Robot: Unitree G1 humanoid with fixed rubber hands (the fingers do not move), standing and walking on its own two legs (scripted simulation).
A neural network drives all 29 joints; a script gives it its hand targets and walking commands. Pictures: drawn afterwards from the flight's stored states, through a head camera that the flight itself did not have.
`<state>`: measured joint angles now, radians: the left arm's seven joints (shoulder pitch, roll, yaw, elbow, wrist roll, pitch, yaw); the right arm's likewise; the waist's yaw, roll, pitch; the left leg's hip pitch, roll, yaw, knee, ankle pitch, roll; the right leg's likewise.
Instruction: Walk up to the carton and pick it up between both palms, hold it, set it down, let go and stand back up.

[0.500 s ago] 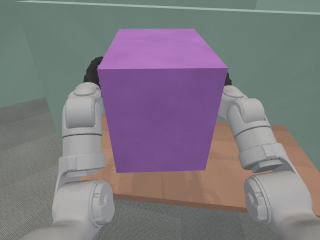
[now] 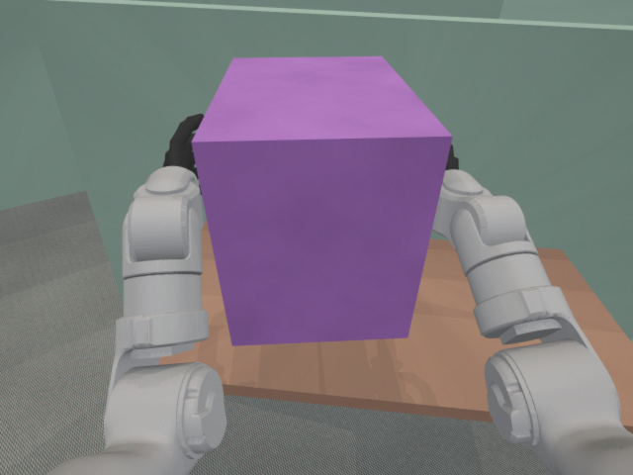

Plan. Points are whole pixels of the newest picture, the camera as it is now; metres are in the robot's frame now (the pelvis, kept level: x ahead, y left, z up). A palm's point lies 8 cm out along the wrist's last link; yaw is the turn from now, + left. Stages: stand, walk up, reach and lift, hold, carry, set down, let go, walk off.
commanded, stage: hold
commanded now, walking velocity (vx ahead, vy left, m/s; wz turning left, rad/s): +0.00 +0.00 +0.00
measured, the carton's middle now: (314, 187) +0.40 +0.01 +0.25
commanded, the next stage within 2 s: set down in 0.66 s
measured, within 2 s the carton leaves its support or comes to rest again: neither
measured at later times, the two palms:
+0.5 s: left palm (181, 178) +0.35 +0.16 +0.28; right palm (442, 182) +0.36 -0.14 +0.28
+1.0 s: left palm (182, 155) +0.37 +0.16 +0.30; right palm (436, 187) +0.37 -0.14 +0.27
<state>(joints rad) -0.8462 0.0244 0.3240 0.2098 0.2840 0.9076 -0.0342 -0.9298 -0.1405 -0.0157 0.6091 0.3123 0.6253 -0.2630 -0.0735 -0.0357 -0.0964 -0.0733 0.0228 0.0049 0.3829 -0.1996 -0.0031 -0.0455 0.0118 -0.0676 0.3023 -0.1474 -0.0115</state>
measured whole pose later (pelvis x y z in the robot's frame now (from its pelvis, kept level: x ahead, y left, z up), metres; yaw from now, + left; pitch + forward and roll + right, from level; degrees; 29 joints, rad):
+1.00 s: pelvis +0.00 -0.01 +0.00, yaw +1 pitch -10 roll +0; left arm -0.95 0.04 0.42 0.39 0.37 0.66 -0.14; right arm -0.92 -0.01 -0.18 0.70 0.09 0.37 -0.22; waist -0.09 -0.06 -0.01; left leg 0.03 0.01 -0.02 0.33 -0.18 0.00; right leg 0.04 0.00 -0.09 0.29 -0.16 -0.01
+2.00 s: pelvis +0.02 +0.03 +0.00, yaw +1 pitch -9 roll -2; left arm -0.87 0.02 0.30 0.53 0.31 0.46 -0.08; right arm -0.72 0.03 -0.27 0.70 0.01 0.13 -0.19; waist -0.10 -0.08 0.06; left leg 0.02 -0.02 0.01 0.36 -0.23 0.04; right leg 0.07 -0.02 -0.07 0.24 -0.15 0.03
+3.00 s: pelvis +0.04 +0.04 +0.00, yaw -1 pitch -5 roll -1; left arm -0.92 0.07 0.34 0.83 0.28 0.27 -0.12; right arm -0.71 0.13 -0.44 0.71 -0.16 0.05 -0.18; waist -0.13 -0.07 0.06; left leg -0.02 -0.03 0.03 0.34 -0.24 0.05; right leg 0.02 -0.04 -0.04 0.23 -0.16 0.05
